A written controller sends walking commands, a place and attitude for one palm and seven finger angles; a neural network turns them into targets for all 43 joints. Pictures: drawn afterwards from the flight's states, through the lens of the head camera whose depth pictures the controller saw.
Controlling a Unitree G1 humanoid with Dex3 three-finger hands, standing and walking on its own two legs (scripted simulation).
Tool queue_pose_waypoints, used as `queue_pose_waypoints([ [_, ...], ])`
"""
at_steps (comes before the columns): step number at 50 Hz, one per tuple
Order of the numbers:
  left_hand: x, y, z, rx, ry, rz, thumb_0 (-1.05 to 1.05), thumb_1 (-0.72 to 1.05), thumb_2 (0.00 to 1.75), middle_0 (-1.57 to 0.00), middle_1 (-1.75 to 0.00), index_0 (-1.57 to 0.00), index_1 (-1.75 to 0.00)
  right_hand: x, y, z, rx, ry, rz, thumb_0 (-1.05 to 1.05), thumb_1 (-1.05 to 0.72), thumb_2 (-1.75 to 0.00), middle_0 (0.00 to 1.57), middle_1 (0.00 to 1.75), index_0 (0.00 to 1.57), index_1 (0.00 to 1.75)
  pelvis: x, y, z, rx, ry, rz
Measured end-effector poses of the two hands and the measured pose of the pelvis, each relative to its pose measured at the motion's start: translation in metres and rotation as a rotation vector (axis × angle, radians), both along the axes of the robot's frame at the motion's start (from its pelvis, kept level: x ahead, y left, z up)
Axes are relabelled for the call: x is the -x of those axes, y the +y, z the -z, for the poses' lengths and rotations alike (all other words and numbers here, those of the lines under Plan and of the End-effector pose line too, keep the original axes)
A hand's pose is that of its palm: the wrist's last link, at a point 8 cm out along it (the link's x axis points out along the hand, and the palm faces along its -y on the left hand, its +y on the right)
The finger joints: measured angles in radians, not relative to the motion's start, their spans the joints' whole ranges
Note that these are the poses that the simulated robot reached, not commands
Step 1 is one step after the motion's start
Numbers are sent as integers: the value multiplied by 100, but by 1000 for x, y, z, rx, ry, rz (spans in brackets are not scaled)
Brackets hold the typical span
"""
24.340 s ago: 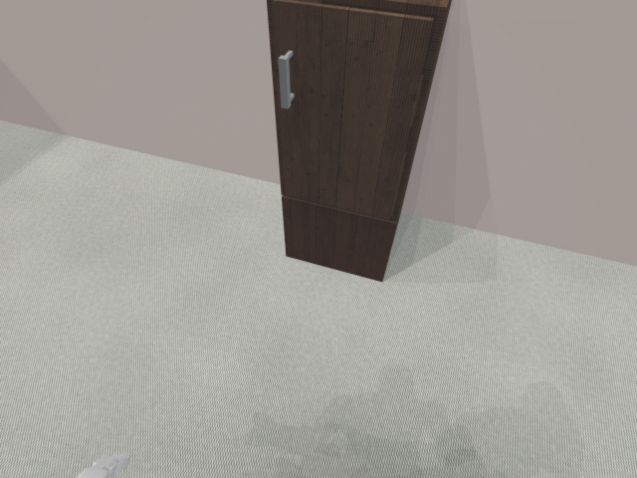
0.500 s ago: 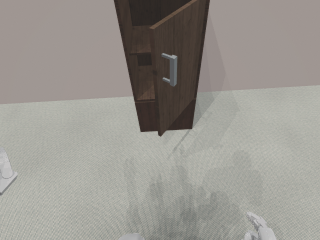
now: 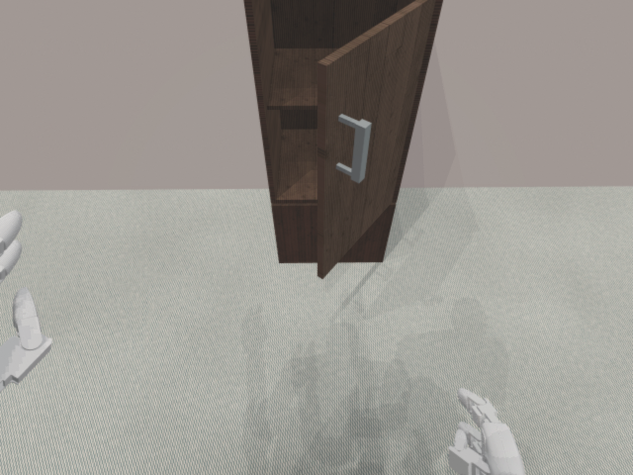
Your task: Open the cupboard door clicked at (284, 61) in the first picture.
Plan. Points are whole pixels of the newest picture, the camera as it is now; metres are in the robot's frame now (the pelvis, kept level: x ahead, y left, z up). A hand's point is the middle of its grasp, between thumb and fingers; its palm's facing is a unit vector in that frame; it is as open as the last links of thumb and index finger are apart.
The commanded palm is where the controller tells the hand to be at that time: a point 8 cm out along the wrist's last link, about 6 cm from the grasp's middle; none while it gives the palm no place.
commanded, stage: let the arm hang, fingers relaxed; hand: left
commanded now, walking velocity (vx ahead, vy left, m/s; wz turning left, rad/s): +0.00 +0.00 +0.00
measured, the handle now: (351, 148) +0.66 -0.02 +0.02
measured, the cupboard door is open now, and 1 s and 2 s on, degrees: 52 52 52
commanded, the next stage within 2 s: look to check the result in 1.20 s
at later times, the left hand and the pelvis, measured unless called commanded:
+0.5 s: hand out of the picture -0.01 +0.17 -0.19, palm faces +0.07 -0.98 -0.17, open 7.0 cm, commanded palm none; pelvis -0.01 -0.01 -0.01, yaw +3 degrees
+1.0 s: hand out of the picture -0.03 +0.16 -0.17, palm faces +0.08 -0.98 -0.18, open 7.4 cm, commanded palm none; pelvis +0.00 +0.00 +0.00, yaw +2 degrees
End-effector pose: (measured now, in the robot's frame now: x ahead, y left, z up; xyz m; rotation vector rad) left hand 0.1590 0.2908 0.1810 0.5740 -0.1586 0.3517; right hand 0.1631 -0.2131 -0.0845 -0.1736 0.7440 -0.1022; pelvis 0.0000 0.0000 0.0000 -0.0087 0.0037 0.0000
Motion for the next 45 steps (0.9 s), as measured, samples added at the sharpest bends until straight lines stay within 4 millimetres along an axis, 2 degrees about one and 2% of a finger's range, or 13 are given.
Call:
queue_pose_waypoints([
  [6, -3, 8, 6, -7, 22, -20, 1, 89, 90, -22, -30, -21, -30, 7, -8, 3, 14, 18, -6, 1, -90, -90, 21, 30, 20, 30, -1, 1, 0, 2, 5, -5],
  [8, -12, 16, 47, 33, 175, -35, 1, 89, 90, -21, -30, -21, -30, 9, -17, 16, 14, 52, -42, 1, -90, -90, 21, 30, 20, 30, 3, 4, 4, 2, 14, -15],
  [10, -14, 20, 106, 122, 405, -77, 1, 90, 90, -21, -30, -20, -30, 14, -27, 29, 24, 100, -43, 1, -90, -90, 21, 30, 20, 30, 6, 7, 7, 1, 18, -19],
  [12, -1, 13, 168, 218, 646, -112, 1, 90, 90, -20, -30, -20, -30, 25, -37, 38, 34, 148, -23, 1, -90, -90, 21, 30, 20, 30, 9, 8, 9, -2, 14, -22],
  [16, 53, -26, 268, 410, 1025, -133, 1, 91, 90, -20, -30, -20, -30, 61, -48, 44, 63, 270, 19, 1, -90, -90, 21, 30, 20, 30, 9, 3, 11, -16, -5, -26],
  [19, 101, -64, 317, 549, 1236, -134, 1, 91, 90, -20, -30, -20, -30, 96, -50, 44, 91, 397, 39, 1, -91, -90, 20, 30, 20, 30, 8, -1, 11, -19, -24, -31],
  [20, 115, -67, 325, 584, 1266, -178, 1, 94, 90, -21, -30, -20, -30, 108, -49, 44, 97, 441, 43, 1, -91, -90, 20, 30, 19, 30, 9, -3, 11, -16, -27, -37],
  [23, 153, -68, 337, 628, 1366, -241, 0, 99, 90, -21, -30, -21, -30, 141, -45, 45, 103, 568, 47, 1, -91, -90, 20, 30, 19, 30, 10, -7, 8, -5, -32, -49],
  [26, 188, -67, 336, 648, 1455, -297, 0, 99, 90, -21, -30, -20, -30, 165, -37, 49, 87, 658, 55, 1, -91, -90, 20, 30, 19, 30, 12, -6, 5, 4, -33, -55],
  [30, 225, -63, 326, 645, 1546, -371, 0, 96, 90, -21, -30, -20, -30, 183, -21, 58, 38, 718, 65, 1, -91, -90, 20, 30, 19, 30, 14, -2, 2, 6, -35, -52],
  [33, 242, -60, 318, 631, 1589, -412, 1, 94, 90, -21, -30, -20, -30, 188, -8, 65, -5, 731, 69, 1, -91, -90, 20, 30, 19, 30, 14, 1, 1, 3, -38, -45],
  [38, 247, -59, 313, 618, 1603, -436, 1, 92, 90, -20, -30, -20, -30, 189, 11, 72, -62, 728, 72, 1, -91, -90, 20, 30, 20, 30, 11, 3, 0, -4, -44, -37],
  [45, 221, -70, 320, 635, 1552, -387, 1, 91, 90, -20, -30, -20, -30, 189, 19, 72, -80, 734, 80, 1, -91, -90, 20, 30, 20, 30, 7, 3, 0, -12, -45, -32],
])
